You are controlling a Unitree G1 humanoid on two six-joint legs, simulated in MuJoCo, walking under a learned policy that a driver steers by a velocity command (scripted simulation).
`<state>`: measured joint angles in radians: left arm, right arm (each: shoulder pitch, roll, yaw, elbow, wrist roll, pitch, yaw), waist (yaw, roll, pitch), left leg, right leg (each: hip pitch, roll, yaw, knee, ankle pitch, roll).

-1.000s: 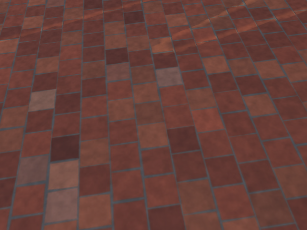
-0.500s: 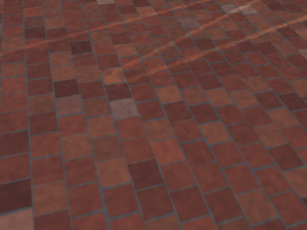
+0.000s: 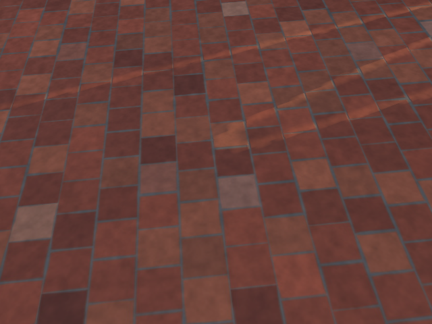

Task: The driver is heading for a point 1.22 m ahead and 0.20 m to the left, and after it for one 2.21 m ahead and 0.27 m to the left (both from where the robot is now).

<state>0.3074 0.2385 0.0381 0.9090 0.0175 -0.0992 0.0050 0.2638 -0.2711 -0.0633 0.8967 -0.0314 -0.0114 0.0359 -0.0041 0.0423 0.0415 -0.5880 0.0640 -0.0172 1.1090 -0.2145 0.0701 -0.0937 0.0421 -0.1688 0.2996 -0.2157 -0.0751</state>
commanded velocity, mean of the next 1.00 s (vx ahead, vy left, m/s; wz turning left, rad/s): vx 0.50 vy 0.00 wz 0.40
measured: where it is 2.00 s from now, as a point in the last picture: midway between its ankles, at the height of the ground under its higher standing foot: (172, 182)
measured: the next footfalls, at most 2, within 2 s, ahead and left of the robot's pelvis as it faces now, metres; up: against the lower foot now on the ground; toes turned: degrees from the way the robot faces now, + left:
left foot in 0.28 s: +0.30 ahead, +0.10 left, +0.00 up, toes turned +14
right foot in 0.82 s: +0.65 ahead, +0.06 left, +0.00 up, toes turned +25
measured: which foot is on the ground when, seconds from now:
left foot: up 0.00-0.26, down 0.28-0.84, up 0.86-1.00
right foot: down 0.00-0.28, up 0.30-0.80, down 0.82-1.00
